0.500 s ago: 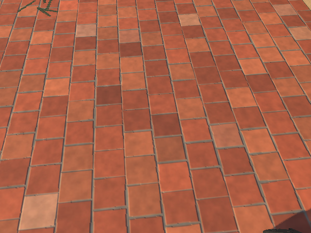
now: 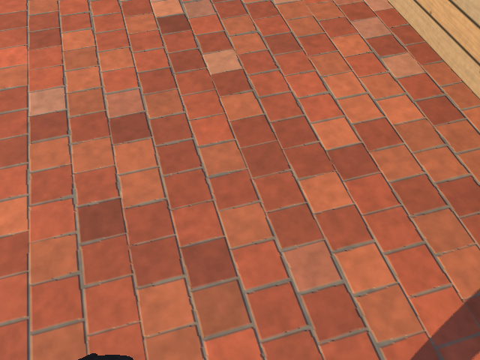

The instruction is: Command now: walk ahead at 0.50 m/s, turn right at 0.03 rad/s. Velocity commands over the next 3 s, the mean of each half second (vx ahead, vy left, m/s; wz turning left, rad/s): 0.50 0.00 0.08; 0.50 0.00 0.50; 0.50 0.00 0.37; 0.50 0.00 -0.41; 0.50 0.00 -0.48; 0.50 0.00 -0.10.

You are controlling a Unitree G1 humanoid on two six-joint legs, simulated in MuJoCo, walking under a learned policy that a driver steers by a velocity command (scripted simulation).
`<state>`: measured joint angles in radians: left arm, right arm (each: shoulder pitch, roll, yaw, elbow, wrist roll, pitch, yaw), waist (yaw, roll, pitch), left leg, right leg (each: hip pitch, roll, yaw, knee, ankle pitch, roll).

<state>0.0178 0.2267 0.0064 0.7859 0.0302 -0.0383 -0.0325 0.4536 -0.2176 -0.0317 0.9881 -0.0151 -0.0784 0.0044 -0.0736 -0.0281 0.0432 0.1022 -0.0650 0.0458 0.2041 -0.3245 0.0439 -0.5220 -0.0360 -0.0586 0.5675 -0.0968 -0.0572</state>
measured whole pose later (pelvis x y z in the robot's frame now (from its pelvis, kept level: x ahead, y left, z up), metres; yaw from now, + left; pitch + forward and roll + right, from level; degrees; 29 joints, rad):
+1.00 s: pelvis +0.53 +0.04 +0.01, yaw +21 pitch +1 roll +0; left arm 0.04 0.25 0.03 0.78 0.04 -0.03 -0.02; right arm 0.41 -0.26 -0.07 0.92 -0.01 -0.04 0.00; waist -0.08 -0.03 0.04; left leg -0.04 -0.15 -0.13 0.28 -0.25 0.12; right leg -0.65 -0.09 0.05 0.73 -0.06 0.05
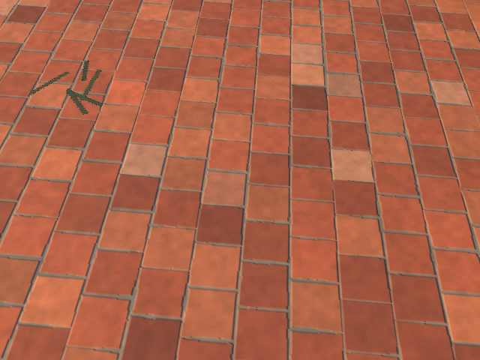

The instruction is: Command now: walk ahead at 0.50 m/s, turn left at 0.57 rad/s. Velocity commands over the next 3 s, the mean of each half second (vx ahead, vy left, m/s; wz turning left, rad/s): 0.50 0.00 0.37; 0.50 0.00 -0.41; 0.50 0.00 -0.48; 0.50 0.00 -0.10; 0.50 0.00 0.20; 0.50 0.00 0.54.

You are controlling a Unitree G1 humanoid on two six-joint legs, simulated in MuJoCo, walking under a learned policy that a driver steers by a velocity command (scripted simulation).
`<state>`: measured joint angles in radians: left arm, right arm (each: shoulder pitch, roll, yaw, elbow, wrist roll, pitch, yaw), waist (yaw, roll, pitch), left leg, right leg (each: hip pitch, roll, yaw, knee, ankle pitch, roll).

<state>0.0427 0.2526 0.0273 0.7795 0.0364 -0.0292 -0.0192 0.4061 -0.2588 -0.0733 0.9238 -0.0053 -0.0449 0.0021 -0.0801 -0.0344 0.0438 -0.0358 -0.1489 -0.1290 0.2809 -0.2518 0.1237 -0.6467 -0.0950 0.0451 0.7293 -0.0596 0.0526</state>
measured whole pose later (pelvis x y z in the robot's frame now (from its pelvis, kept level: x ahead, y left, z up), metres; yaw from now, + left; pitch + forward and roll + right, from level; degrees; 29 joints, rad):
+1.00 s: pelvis +0.49 +0.03 +0.00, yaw -6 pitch +1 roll +1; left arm 0.10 0.26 0.06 0.78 0.04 0.01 -0.08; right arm 0.41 -0.24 -0.04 0.91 -0.02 -0.09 -0.01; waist -0.05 -0.04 0.03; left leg 0.05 -0.01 0.25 0.23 -0.30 0.02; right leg -0.64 -0.07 -0.06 0.77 -0.05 -0.05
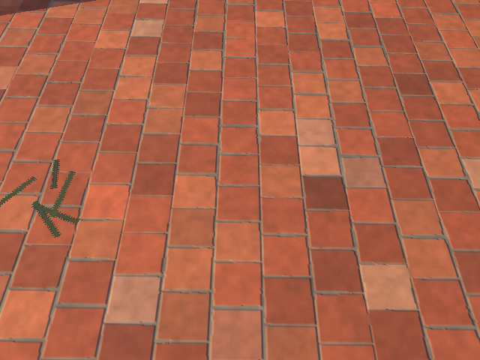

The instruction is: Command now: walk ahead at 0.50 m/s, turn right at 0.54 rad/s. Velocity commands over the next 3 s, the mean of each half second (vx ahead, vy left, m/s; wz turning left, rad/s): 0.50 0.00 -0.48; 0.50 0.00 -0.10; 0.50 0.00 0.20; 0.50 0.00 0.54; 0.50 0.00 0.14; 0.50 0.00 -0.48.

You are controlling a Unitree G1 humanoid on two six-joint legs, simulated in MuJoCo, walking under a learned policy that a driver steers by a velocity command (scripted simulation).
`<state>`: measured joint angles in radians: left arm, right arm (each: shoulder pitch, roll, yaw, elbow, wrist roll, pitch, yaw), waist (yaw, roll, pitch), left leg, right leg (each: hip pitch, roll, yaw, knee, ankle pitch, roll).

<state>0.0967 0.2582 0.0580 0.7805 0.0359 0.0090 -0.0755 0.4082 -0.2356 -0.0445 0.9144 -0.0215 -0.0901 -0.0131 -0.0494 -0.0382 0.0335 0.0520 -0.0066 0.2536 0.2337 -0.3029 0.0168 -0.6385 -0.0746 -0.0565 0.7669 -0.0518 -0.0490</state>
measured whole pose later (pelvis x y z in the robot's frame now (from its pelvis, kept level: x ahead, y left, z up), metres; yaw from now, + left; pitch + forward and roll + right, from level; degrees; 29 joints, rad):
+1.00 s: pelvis +0.55 -0.08 +0.01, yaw -17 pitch +0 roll +1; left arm 0.17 0.26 0.03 0.83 0.04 -0.03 -0.04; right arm 0.40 -0.22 -0.04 0.94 0.00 -0.08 0.02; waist -0.03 -0.05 0.03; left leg -0.04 -0.09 0.06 0.21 -0.18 0.08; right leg -0.62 -0.10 0.00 0.85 -0.11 -0.02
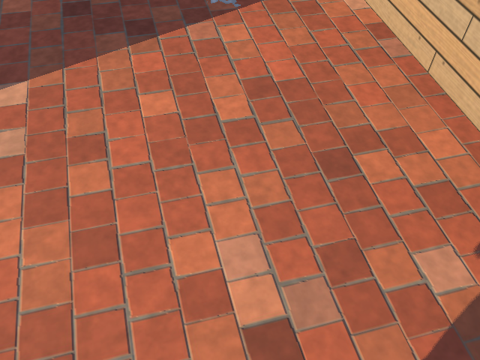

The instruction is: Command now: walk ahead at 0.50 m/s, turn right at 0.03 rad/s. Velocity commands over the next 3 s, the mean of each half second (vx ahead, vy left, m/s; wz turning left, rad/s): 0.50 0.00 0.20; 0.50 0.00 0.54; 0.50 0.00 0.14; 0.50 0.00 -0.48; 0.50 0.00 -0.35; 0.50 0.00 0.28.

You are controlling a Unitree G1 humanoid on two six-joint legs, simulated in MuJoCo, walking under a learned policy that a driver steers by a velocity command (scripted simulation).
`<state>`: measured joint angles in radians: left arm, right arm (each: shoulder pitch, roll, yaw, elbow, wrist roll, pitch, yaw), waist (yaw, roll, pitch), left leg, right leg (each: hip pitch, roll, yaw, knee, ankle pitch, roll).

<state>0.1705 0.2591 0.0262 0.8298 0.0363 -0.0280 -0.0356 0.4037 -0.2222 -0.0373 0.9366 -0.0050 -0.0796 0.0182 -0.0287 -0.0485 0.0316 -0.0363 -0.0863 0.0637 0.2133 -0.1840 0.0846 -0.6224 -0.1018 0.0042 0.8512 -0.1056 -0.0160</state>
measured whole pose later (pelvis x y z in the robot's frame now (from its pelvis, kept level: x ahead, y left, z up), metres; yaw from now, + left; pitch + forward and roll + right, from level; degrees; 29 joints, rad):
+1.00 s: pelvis +0.52 +0.06 +0.00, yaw +26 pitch +0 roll +0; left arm 0.14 0.25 0.04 0.80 0.04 -0.04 -0.01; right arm 0.33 -0.27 -0.08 0.91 0.00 -0.04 0.01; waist -0.02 -0.03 0.06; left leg -0.15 -0.15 -0.02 0.34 -0.19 0.15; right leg -0.60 -0.13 0.04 1.03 -0.26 0.04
